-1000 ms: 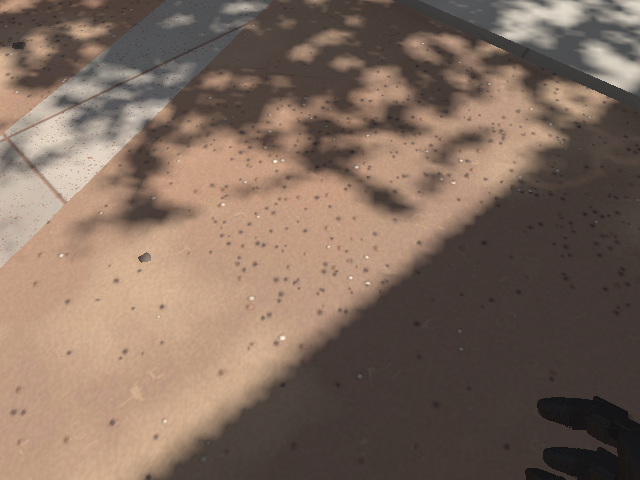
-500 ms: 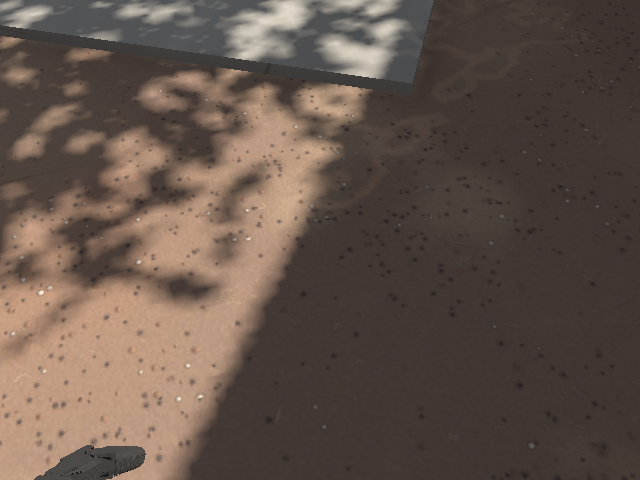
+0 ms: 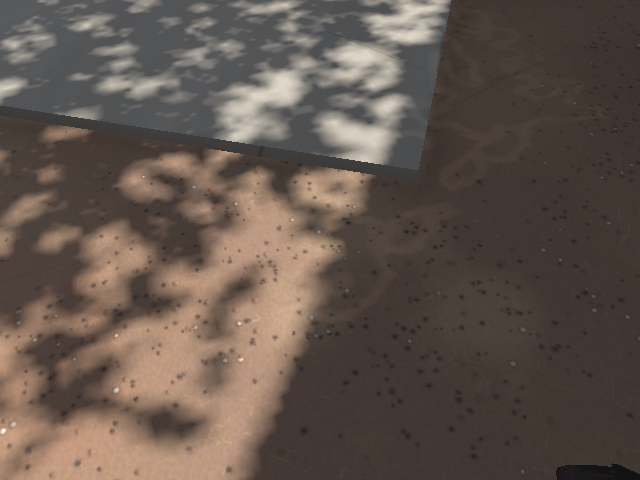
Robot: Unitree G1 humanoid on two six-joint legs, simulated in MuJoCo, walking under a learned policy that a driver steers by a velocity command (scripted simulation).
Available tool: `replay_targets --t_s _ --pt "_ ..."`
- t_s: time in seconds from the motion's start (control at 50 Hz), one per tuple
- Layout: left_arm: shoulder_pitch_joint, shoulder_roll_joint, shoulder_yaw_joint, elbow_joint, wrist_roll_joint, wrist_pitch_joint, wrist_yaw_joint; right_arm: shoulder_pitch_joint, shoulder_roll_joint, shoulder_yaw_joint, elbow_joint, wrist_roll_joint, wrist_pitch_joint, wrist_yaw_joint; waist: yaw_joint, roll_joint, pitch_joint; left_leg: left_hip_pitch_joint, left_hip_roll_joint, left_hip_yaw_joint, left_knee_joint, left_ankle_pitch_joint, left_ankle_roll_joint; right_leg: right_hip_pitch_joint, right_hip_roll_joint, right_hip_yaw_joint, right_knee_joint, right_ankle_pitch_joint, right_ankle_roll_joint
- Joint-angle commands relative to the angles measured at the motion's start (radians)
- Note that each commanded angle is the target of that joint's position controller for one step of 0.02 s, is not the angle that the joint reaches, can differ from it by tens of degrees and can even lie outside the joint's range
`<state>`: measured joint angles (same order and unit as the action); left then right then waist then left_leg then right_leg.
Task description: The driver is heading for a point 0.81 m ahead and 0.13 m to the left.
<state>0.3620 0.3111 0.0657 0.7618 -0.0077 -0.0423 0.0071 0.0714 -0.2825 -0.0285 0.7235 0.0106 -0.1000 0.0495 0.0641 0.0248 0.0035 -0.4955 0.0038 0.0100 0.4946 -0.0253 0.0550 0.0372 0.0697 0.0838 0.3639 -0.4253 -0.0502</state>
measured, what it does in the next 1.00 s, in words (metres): walks ahead, turning left: left foot, then right foot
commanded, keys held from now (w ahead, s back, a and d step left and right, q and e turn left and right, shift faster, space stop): w+q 0.52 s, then w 0.28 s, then w+e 0.20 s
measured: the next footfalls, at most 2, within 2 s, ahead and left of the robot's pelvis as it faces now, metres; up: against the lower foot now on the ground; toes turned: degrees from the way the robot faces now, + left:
left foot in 0.02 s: +0.17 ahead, +0.10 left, +0.00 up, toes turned +0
right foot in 0.50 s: +0.48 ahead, -0.05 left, +0.00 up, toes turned +21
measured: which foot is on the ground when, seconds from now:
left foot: up 0.00-0.00, down 0.02-0.52, up 0.54-0.96, down 0.98-1.00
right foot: down 0.00-0.04, up 0.06-0.48, down 0.50-0.98, up 1.00-1.00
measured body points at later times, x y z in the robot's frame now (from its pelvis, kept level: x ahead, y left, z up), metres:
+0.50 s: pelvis +0.30 +0.02 +0.00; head +0.32 +0.03 +0.45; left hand +0.48 +0.31 -0.05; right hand +0.37 -0.27 -0.12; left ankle +0.14 +0.10 -0.73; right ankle +0.44 -0.06 -0.73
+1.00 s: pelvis +0.54 +0.13 +0.00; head +0.57 +0.15 +0.45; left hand +0.41 +0.39 -0.13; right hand +0.85 +0.01 -0.06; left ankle +0.60 +0.27 -0.73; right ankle +0.45 -0.06 -0.71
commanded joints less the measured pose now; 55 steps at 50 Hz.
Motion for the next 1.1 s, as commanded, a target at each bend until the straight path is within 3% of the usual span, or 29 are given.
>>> replay_targets --t_s 0.02,0.04,0.06,0.08,0.1,0.12,0.14,0.2,0.32,0.42,0.46,0.48,0.5,0.52,0.54,0.56,0.58,0.62,0.68,0.76,0.88,0.92,0.96,0.98,1.0,1.02,1.04,1.06,1.1 --pt "-0.015 0.128 0.023 -0.064 0.019 0.003 0.019 0.247 -0.211 -0.076 -0.005 -0.005 -0.010 -0.006 -0.161 -0.034 -0.214 0.447 0.075 -0.131 0.012 0.021 0.115 -0.145 -0.195 -0.015 0.431 0.827 -0.052" --pt "0.083 0.056 0.001 -0.094 0.023 -0.016 0.012 0.326 -0.299 -0.100 0.005 -0.005 -0.003 -0.004 -0.119 0.214 -0.310 0.784 0.283 -0.608 -0.064 -0.151 0.288 -0.551 -0.018 -0.075 0.806 0.275 0.044" --pt "0.048 0.084 -0.002 -0.093 0.017 -0.038 0.004 0.340 -0.218 -0.080 0.015 0.021 0.000 0.002 -0.146 0.206 -0.317 0.855 0.313 -0.809 -0.191 -0.344 0.297 -0.724 -0.001 0.033 0.901 -0.109 0.046" --pt "-0.043 0.130 0.009 -0.115 -0.014 -0.056 -0.009 0.284 -0.177 -0.067 0.000 0.020 0.005 -0.005 -0.153 0.129 -0.178 0.755 0.299 -0.695 -0.211 -0.394 0.254 -0.809 -0.059 0.054 0.930 -0.046 0.035" --pt "-0.112 0.126 0.005 -0.128 -0.015 -0.070 -0.012 0.238 -0.165 -0.064 -0.016 0.006 0.011 -0.010 -0.145 0.037 -0.099 0.630 0.259 -0.591 -0.222 -0.331 0.229 -0.799 -0.096 0.034 0.888 0.022 0.028" --pt "-0.148 0.121 0.008 -0.138 0.004 -0.077 -0.011 0.203 -0.149 -0.058 -0.023 0.000 0.016 -0.013 -0.121 -0.010 -0.033 0.519 0.224 -0.515 -0.241 -0.230 0.218 -0.783 -0.123 0.019 0.805 0.068 0.033" --pt "-0.143 0.118 0.013 -0.139 0.021 -0.076 -0.008 0.185 -0.132 -0.049 -0.031 -0.008 0.016 -0.017 -0.092 0.002 -0.025 0.453 0.191 -0.462 -0.258 -0.135 0.208 -0.726 -0.146 0.020 0.740 0.109 0.040" --pt "-0.121 0.085 0.008 -0.141 0.028 -0.059 -0.004 0.180 -0.141 -0.053 -0.037 -0.001 0.019 -0.031 -0.061 0.050 -0.027 0.359 0.151 -0.383 -0.284 0.030 0.224 -0.667 -0.146 -0.008 0.628 0.141 0.084" --pt "-0.329 0.031 -0.012 -0.188 0.019 -0.064 -0.007 0.264 -0.177 -0.069 0.000 0.014 0.038 -0.063 -0.128 0.051 0.004 0.252 0.072 -0.286 -0.267 0.053 0.159 -0.560 -0.079 -0.030 0.245 0.480 0.126" --pt "-0.407 0.067 0.002 -0.207 0.001 -0.083 -0.025 0.327 -0.169 -0.071 0.022 0.020 0.060 -0.074 -0.137 0.068 0.006 0.369 0.117 -0.412 -0.167 -0.008 0.134 -0.508 -0.051 0.010 0.108 0.450 0.097" --pt "-0.344 0.092 0.015 -0.192 -0.001 -0.090 -0.024 0.305 -0.170 -0.075 0.015 0.017 0.067 -0.075 -0.093 0.097 -0.008 0.393 0.127 -0.446 -0.100 0.052 0.116 -0.420 -0.054 0.003 0.078 0.380 0.061" --pt "-0.252 0.116 0.029 -0.169 0.004 -0.094 -0.017 0.287 -0.150 -0.069 0.006 0.014 0.067 -0.072 -0.042 0.090 -0.059 0.370 0.087 -0.423 -0.011 0.115 0.090 -0.274 -0.066 -0.008 0.038 0.394 0.028" --pt "-0.110 0.158 0.044 -0.154 0.020 -0.096 -0.009 0.271 -0.104 -0.052 -0.015 0.002 0.063 -0.066 0.027 0.040 -0.193 0.272 0.039 -0.367 0.210 0.058 0.059 -0.020 -0.189 0.089 0.082 0.373 -0.035" --pt "0.011 0.239 0.067 -0.128 0.034 -0.083 -0.004 0.397 -0.035 -0.029 -0.034 0.018 0.054 -0.066 0.011 -0.211 -0.355 -0.059 -0.107 -0.219 0.545 -0.301 -0.015 0.358 -0.421 0.463 0.063 0.221 -0.190" --pt "0.032 0.184 0.057 -0.109 0.008 -0.074 -0.014 0.424 -0.083 -0.029 -0.033 0.023 0.048 -0.066 0.003 -0.313 -0.350 -0.219 -0.065 -0.200 0.705 -0.567 -0.029 0.364 -0.498 0.705 -0.024 0.013 -0.227" --pt "-0.014 0.112 0.038 -0.113 0.002 -0.071 -0.013 0.346 -0.155 -0.049 -0.025 0.025 0.049 -0.064 0.020 -0.189 -0.195 -0.269 -0.016 -0.209 0.767 -0.485 -0.034 0.229 -0.452 0.597 -0.056 -0.064 -0.188" --pt "-0.060 0.087 0.028 -0.112 0.009 -0.065 -0.014 0.273 -0.158 -0.050 -0.036 0.016 0.052 -0.065 0.013 -0.109 -0.094 -0.256 0.013 -0.168 0.763 -0.409 -0.039 0.098 -0.404 0.464 -0.075 0.016 -0.159" --pt "-0.112 0.053 0.013 -0.093 0.020 -0.064 -0.018 0.211 -0.128 -0.052 -0.056 0.003 0.049 -0.058 -0.027 -0.099 0.011 -0.211 0.059 -0.151 0.677 -0.332 -0.042 -0.086 -0.330 0.301 -0.131 0.203 -0.149" --pt "-0.122 0.060 0.015 -0.066 0.008 -0.073 -0.025 0.212 -0.072 -0.038 -0.058 0.006 0.054 -0.048 -0.058 -0.129 0.020 -0.156 0.080 -0.114 0.556 -0.297 -0.050 -0.168 -0.297 0.184 -0.191 0.333 -0.167" --pt "-0.108 0.119 0.030 -0.032 -0.003 -0.069 -0.023 0.095 -0.043 -0.016 -0.088 -0.008 0.039 -0.033 -0.036 -0.094 0.027 -0.126 0.098 -0.066 0.302 -0.100 -0.059 -0.183 -0.277 0.066 -0.226 0.453 -0.171" --pt "0.009 0.160 0.034 0.036 -0.026 -0.041 -0.019 -0.081 -0.069 -0.018 -0.143 0.005 0.016 -0.015 0.007 -0.096 0.051 -0.018 0.043 -0.040 0.058 0.005 -0.049 -0.135 -0.295 0.063 -0.175 0.470 -0.133" --pt "0.014 0.177 0.038 0.048 -0.026 -0.028 -0.013 -0.051 -0.097 -0.030 -0.139 0.005 0.008 -0.012 -0.030 -0.107 0.035 0.064 0.027 -0.037 0.005 -0.034 -0.030 -0.108 -0.312 0.087 -0.119 0.502 -0.110" --pt "0.008 0.148 0.024 0.048 -0.019 -0.024 -0.009 0.145 -0.163 -0.067 -0.084 -0.005 0.007 -0.026 -0.139 -0.089 -0.087 0.387 0.022 -0.026 -0.035 -0.035 0.014 -0.180 -0.235 0.030 0.115 0.636 -0.057" --pt "-0.003 0.080 -0.003 0.014 0.007 -0.029 -0.009 0.322 -0.242 -0.090 -0.063 -0.024 0.011 -0.040 -0.212 0.019 -0.245 0.671 0.219 -0.220 -0.001 -0.021 0.080 -0.364 -0.165 -0.019 0.421 0.400 -0.011" --pt "0.129 -0.020 -0.033 0.000 -0.007 -0.043 -0.008 0.360 -0.300 -0.100 -0.046 -0.028 0.025 -0.041 -0.156 0.283 -0.378 0.913 0.436 -0.617 -0.097 -0.211 0.217 -0.685 -0.040 -0.055 0.738 -0.145 0.041" --pt "0.084 0.092 -0.005 0.018 -0.030 -0.049 -0.008 0.356 -0.202 -0.078 -0.046 -0.019 0.028 -0.039 -0.190 0.178 -0.318 0.839 0.404 -0.663 -0.164 -0.367 0.208 -0.777 -0.083 0.039 0.862 -0.155 0.043" --pt "0.005 0.133 0.011 -0.004 -0.042 -0.049 -0.008 0.299 -0.160 -0.064 -0.044 -0.010 0.025 -0.040 -0.179 0.140 -0.178 0.728 0.371 -0.514 -0.186 -0.357 0.170 -0.829 -0.122 0.029 0.882 -0.067 0.036" --pt "-0.031 0.121 0.011 -0.009 -0.034 -0.044 -0.004 0.233 -0.130 -0.054 -0.045 -0.013 0.021 -0.037 -0.149 0.099 -0.115 0.616 0.328 -0.412 -0.213 -0.279 0.149 -0.801 -0.157 0.011 0.857 0.012 0.041" --pt "-0.038 0.089 0.015 -0.008 -0.019 -0.023 -0.002 0.148 -0.082 -0.042 -0.038 -0.027 0.009 -0.031 -0.090 0.105 -0.026 0.435 0.270 -0.259 -0.275 -0.065 0.136 -0.707 -0.190 0.014 0.792 0.097 0.053"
